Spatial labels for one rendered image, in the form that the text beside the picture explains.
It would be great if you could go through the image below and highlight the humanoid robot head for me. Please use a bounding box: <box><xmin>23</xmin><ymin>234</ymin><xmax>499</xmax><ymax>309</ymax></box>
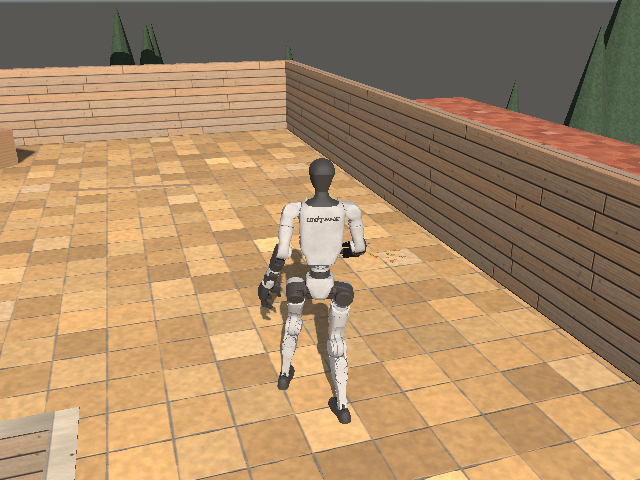
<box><xmin>305</xmin><ymin>158</ymin><xmax>339</xmax><ymax>207</ymax></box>

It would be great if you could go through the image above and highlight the robot right hand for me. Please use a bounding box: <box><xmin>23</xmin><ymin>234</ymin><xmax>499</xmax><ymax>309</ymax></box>
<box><xmin>340</xmin><ymin>241</ymin><xmax>359</xmax><ymax>258</ymax></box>

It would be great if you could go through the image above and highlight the right robot upper arm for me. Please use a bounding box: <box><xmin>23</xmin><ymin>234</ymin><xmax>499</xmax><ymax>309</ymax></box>
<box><xmin>342</xmin><ymin>201</ymin><xmax>365</xmax><ymax>253</ymax></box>

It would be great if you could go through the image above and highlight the left robot upper arm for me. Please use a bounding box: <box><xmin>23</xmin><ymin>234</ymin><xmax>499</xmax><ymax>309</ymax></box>
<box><xmin>276</xmin><ymin>202</ymin><xmax>301</xmax><ymax>260</ymax></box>

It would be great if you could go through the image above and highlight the robot left hand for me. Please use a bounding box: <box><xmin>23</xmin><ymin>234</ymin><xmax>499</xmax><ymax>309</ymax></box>
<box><xmin>258</xmin><ymin>282</ymin><xmax>281</xmax><ymax>309</ymax></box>

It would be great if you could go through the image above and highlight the robot left forearm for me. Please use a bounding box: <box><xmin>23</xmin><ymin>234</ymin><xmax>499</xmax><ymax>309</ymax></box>
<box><xmin>262</xmin><ymin>244</ymin><xmax>285</xmax><ymax>289</ymax></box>

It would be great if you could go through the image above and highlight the robot right forearm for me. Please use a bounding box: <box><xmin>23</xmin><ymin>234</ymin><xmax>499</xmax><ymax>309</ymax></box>
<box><xmin>350</xmin><ymin>238</ymin><xmax>367</xmax><ymax>256</ymax></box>

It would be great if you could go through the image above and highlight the left robot thigh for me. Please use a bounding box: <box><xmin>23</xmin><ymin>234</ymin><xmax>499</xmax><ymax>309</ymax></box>
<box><xmin>286</xmin><ymin>277</ymin><xmax>306</xmax><ymax>336</ymax></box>

